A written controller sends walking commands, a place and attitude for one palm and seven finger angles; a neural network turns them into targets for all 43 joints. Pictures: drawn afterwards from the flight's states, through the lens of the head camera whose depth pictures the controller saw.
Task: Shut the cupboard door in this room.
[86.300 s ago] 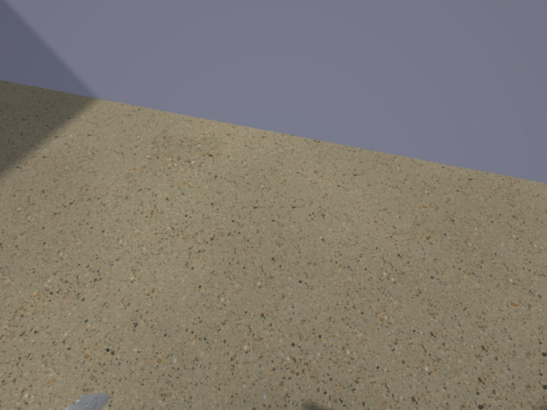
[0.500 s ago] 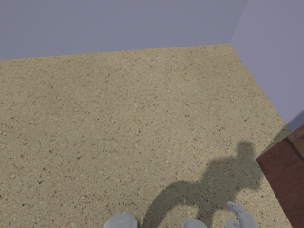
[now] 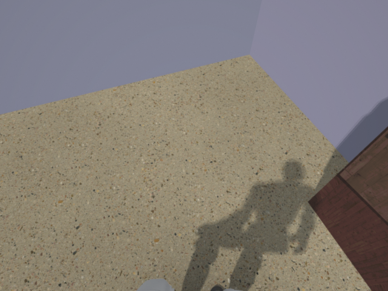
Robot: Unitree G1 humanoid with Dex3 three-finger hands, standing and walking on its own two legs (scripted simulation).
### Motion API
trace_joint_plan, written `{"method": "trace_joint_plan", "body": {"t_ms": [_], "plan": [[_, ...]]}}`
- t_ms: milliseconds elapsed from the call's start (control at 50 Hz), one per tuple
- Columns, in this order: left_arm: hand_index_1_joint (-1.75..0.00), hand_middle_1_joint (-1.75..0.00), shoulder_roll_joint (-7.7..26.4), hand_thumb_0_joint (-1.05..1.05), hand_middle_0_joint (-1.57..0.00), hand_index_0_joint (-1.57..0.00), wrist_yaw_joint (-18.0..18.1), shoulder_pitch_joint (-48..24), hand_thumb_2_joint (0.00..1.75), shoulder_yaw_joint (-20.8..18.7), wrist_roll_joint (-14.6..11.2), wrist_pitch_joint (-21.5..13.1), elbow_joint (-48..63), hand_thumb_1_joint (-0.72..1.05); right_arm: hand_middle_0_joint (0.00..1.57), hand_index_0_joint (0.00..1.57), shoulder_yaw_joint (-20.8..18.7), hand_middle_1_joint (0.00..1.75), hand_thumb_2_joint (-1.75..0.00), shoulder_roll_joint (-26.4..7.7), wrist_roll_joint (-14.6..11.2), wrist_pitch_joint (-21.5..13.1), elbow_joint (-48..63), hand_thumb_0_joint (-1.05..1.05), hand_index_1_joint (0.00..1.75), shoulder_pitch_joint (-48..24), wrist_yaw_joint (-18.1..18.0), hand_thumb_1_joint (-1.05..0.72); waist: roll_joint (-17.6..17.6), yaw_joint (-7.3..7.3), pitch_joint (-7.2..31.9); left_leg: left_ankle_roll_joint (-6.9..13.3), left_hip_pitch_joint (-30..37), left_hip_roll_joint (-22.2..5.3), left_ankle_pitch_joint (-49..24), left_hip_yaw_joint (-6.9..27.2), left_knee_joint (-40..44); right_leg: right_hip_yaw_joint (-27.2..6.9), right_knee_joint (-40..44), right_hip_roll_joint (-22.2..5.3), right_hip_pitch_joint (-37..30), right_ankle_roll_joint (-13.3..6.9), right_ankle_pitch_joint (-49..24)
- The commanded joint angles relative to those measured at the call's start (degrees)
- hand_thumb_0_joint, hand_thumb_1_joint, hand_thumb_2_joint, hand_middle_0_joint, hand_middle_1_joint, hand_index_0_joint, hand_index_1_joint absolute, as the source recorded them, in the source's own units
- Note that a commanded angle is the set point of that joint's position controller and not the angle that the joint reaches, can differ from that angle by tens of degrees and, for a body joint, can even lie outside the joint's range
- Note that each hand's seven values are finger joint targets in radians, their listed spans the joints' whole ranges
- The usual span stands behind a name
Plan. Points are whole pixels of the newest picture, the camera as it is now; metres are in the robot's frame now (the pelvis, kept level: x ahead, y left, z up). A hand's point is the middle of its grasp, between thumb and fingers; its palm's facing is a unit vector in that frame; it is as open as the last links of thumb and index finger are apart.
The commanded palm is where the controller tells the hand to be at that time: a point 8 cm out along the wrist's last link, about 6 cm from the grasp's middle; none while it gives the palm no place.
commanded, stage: turn to face it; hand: left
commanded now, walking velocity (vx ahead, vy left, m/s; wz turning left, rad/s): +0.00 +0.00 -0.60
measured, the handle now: out of the picture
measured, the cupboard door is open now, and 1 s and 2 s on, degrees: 6 6 6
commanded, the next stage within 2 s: take the last steps up to it in 1.54 s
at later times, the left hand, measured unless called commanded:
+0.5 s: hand (128, 243) +0.23 +0.18 -0.16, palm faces -0.31 -0.91 -0.27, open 7.3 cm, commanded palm none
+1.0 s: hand (150, 220) +0.29 +0.14 -0.16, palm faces -0.58 -0.78 -0.23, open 7.4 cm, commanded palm none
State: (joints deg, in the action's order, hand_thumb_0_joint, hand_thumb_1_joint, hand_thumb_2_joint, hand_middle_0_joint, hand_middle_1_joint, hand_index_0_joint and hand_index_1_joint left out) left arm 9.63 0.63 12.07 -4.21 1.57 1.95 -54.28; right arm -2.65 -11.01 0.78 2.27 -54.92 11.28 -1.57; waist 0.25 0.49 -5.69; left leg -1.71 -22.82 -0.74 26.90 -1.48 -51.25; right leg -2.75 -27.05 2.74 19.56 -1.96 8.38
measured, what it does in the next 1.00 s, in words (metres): steps on the spot, turning right: left foot, then right foot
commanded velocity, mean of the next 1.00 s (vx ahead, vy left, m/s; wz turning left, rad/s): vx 0.00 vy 0.00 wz -0.60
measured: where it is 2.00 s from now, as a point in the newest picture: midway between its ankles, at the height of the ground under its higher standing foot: outside the picture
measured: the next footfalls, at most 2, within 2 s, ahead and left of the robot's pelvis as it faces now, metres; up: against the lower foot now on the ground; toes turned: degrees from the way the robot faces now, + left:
left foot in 0.10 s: +0.07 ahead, +0.14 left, +0.00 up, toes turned -3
right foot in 0.42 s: +0.04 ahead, -0.11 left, +0.00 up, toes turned -20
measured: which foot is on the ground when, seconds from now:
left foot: up 0.00-0.08, down 0.10-0.42, up 0.44-0.68, down 0.70-1.00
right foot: down 0.00-0.10, up 0.12-0.40, down 0.42-0.70, up 0.72-1.00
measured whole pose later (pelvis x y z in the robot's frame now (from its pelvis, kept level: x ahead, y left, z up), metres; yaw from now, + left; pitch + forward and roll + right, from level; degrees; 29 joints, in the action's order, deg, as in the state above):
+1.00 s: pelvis +0.07 +0.03 -0.01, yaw -37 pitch +1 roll -2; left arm 14.7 -2.8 7.7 -4.3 0.8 3.9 -48.9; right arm -2.0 -13.3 1.7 1.5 -50.2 14.5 -0.9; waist -1.7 -0.5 -5.8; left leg -1.9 -16.1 -9.7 18.8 -11.3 -35.5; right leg 4.8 -35.2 -0.4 16.6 0.7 18.6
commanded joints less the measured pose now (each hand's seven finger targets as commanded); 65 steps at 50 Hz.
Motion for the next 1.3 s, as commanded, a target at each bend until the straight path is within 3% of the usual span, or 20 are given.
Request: {"method": "trace_joint_plan", "body": {"t_ms": [0,40,80,100,180,300,360,380,400,420,620,640,660,680,800,940,1000,1100,1240,1280], "plan": [[-0.3,-0.3,11.4,0.0,-0.2,-0.2,0.5,-0.4,0.9,-3.2,0.1,-0.5,4.6,0.9,0.2,0.2,-0.5,0.3,-0.9,-3.1,-0.4,-1.3,4.3,0.0,0.3,4.8,-0.4,-0.9,7.0,-1.04,9.5,0.0,5.3,-0.2,-5.0,0.8,14.3,-17.1,6.8,-12.1,-5.9,-7.2,-5.5],[-0.3,-0.3,10.4,0.0,-0.2,-0.2,0.1,-3.0,0.9,-2.9,-0.5,-0.1,5.7,0.9,0.2,0.2,-0.7,0.3,-0.9,-5.2,-0.3,-2.1,3.7,0.0,0.3,8.5,-0.8,-0.9,4.8,-3.3,9.7,0.2,16.5,-1.4,-11.6,1.2,26.5,-14.9,3.3,-8.6,2.4,-3.2,1.4],[-0.3,-0.3,6.2,0.0,-0.2,-0.2,-1.1,-3.4,0.9,-1.8,-1.1,0.0,8.3,0.9,0.2,0.2,-2.3,0.3,-0.9,-13.5,0.7,-2.4,5.7,0.0,0.3,8.0,-1.3,-0.9,-17.7,-3.24,6.8,8.8,17.7,-22.5,-9.4,22.8,38.6,-1.1,-15.4,2.0,14.0,2.6,19.8],[-0.3,-0.3,8.4,0.0,-0.2,-0.2,-1.4,-5.7,0.9,-2.2,-0.3,0.2,9.0,0.9,0.2,0.2,-2.3,0.3,-0.9,-13.2,1.1,-2.5,6.3,0.0,0.3,6.6,-1.2,-0.9,-14.0,-3.56,3.8,12.7,13.6,-25.9,-14.2,23.5,39.0,0.0,-25.6,-0.7,14.4,3.3,22.6],[-0.3,-0.3,7.1,0.0,-0.2,-0.2,-2.7,-4.6,0.9,-1.8,-0.4,0.8,7.6,0.9,0.2,0.2,-1.4,0.3,-0.9,-10.8,1.3,-2.5,7.7,0.0,0.3,1.3,-1.4,-0.9,-9.1,-0.62,4.7,10.2,16.3,-17.9,-38.9,5.1,30.8,3.5,-30.5,-3.5,11.8,4.7,17.9],[-0.3,-0.3,6.8,0.0,-0.2,-0.2,-2.7,-7.3,0.9,-1.0,-0.4,0.5,9.5,0.9,0.2,0.2,-2.6,0.3,-0.9,-12.5,1.1,-2.1,6.1,0.0,0.3,5.1,-0.7,-0.9,-11.8,-2.86,6.8,8.5,19.2,-18.5,-46.3,-0.3,25.8,7.7,-15.3,-2.1,3.2,3.4,14.6],[-0.3,-0.3,8.8,0.0,-0.2,-0.2,-2.5,-1.8,0.9,-1.4,-0.3,-0.3,8.2,0.9,0.2,0.2,-2.9,0.3,-0.9,-13.5,0.5,-1.9,6.8,0.0,0.3,3.3,-0.2,-0.9,-9.3,0.55,9.2,4.4,15.8,-16.3,-44.1,-4.2,16.1,8.5,0.1,-1.7,-8.9,2.0,1.3],[-0.3,-0.3,12.7,0.0,-0.2,-0.2,-1.9,2.7,0.9,-2.1,-0.1,-1.0,7.0,0.9,0.2,0.2,-2.9,0.3,-0.9,-11.9,-0.2,-1.8,7.8,0.0,0.3,3.3,0.4,-0.9,-1.9,2.21,12.2,1.4,7.1,-13.2,-35.8,-7.3,6.7,1.0,2.7,-7.8,-20.5,-0.6,-12.6],[-0.3,-0.3,18.3,0.0,-0.2,-0.2,-1.0,7.7,0.9,-3.4,0.2,-1.6,5.6,0.9,0.2,0.2,-1.8,0.3,-0.9,-7.5,-0.4,-1.8,10.7,0.0,0.3,-0.7,0.5,-0.9,13.9,4.72,12.2,-2.0,-9.8,-3.5,3.7,-9.8,-6.9,-17.7,3.8,-22.6,-28.7,-8.0,-37.5],[-0.3,-0.3,19.8,0.0,-0.2,-0.2,-0.4,8.8,0.9,-3.3,-0.6,-1.4,5.1,0.9,0.2,0.2,-1.4,0.3,-0.9,-8.5,-0.3,-1.0,11.6,0.0,0.3,-2.1,-0.1,-0.9,10.6,4.99,11.1,-2.0,-12.0,-3.8,11.0,-0.8,-13.8,-19.9,3.3,-26.6,-24.3,-12.8,-39.8],[-0.3,-0.3,15.6,0.0,-0.2,-0.2,-0.4,-6.3,0.9,-2.9,-0.2,0.2,9.8,0.9,0.2,0.2,-1.0,0.3,-0.9,-7.6,-0.3,-1.4,8.3,0.0,0.3,6.0,0.2,-0.9,8.4,-3.41,8.6,-2.2,8.9,-1.1,-10.9,-1.6,17.7,-12.7,-0.6,-11.8,-2.2,-4.5,-10.6],[-0.3,-0.3,13.7,0.0,-0.2,-0.2,-0.6,-6.8,0.9,-2.6,-0.6,0.6,10.3,0.9,0.2,0.2,-1.4,0.3,-0.9,-9.8,-0.1,-2.0,7.7,0.0,0.3,8.6,0.0,-0.9,3.3,-4.67,9.2,-1.2,15.3,-4.0,-13.6,1.6,26.5,-10.6,-4.6,-8.6,3.2,-1.7,-3.3],[-0.3,-0.3,9.9,0.0,-0.2,-0.2,-1.2,-4.8,0.9,-1.9,-1.1,1.0,11.3,0.9,0.2,0.2,-2.4,0.3,-0.9,-15.7,0.9,-2.7,7.8,0.0,0.3,9.6,-0.1,-0.9,-14.3,-4.29,9.6,4.0,19.8,-17.2,-16.0,16.9,33.1,-3.1,-16.0,-0.4,11.5,2.3,13.8],[-0.3,-0.3,9.8,0.0,-0.2,-0.2,-1.5,-5.4,0.9,-1.3,-0.9,0.6,12.5,0.9,0.2,0.2,-2.7,0.3,-0.9,-18.4,1.0,-2.5,9.0,0.0,0.3,10.3,-0.4,-0.9,-18.8,-4.61,9.0,10.2,16.7,-27.1,-19.7,25.0,35.5,1.3,-28.5,-0.1,12.8,3.7,28.2],[-0.3,-0.3,8.4,0.0,-0.2,-0.2,-3.3,-5.9,0.9,-1.4,-0.6,1.4,10.0,0.9,0.2,0.2,-1.5,0.3,-0.9,-13.2,1.3,-2.4,9.9,0.0,0.3,2.6,-0.9,-0.9,-12.5,-1.71,7.0,9.1,14.8,-18.5,-34.3,3.2,30.2,4.4,-31.3,-4.3,8.6,4.9,20.0],[-0.3,-0.3,8.5,0.0,-0.2,-0.2,-2.9,-2.0,0.9,-1.3,-0.5,0.3,8.8,0.9,0.2,0.2,-2.7,0.3,-0.9,-14.6,0.6,-1.6,8.2,0.0,0.3,3.3,-0.1,-0.9,-10.3,-0.22,9.7,5.1,12.1,-18.3,-31.5,-3.3,20.3,8.7,-2.1,-1.8,-8.1,2.5,5.8],[-0.3,-0.3,20.0,0.0,-0.2,-0.2,-1.0,6.5,0.9,-3.2,-0.4,-0.8,6.5,0.9,0.2,0.2,-1.5,0.3,-0.9,-8.8,0.0,-0.7,12.4,0.0,0.3,-2.2,0.5,-0.9,12.9,4.85,8.4,-2.4,-11.8,-4.1,10.8,-4.6,-8.3,-21.5,8.6,-26.1,-18.1,-10.6,-19.9],[-0.3,-0.3,14.8,0.0,-0.2,-0.2,0.1,-4.0,0.9,-2.2,0.0,-0.6,8.7,0.9,0.2,0.2,-1.3,0.3,-0.9,-8.5,0.0,-0.7,8.9,0.0,0.3,0.8,0.4,-0.9,8.4,-1.14,8.6,-2.9,-7.1,-5.2,-0.9,0.6,-8.2,-10.8,5.0,-16.4,-11.0,-8.9,-15.8],[-0.3,-0.3,14.3,0.0,-0.2,-0.2,-0.3,-5.0,0.9,-2.5,-0.5,0.1,8.0,0.9,0.2,0.2,-1.0,0.3,-0.9,-7.9,-0.3,-1.8,6.9,0.0,0.3,7.5,0.0,-0.9,8.3,-3.55,9.1,-1.7,11.3,-1.6,-14.1,-1.0,23.8,-12.3,-0.7,-11.5,-2.7,-3.7,-9.5],[-0.3,-0.3,8.5,0.0,-0.2,-0.2,-1.1,-2.9,0.9,-1.2,-1.2,0.5,9.1,0.9,0.2,0.2,-2.4,0.3,-0.9,-16.2,0.8,-2.6,6.9,0.0,0.3,9.7,-0.3,-0.9,-16.0,-3.47,10.0,6.4,18.1,-20.2,-20.8,19.1,33.8,-0.6,-16.8,0.2,8.5,2.6,16.8]]}}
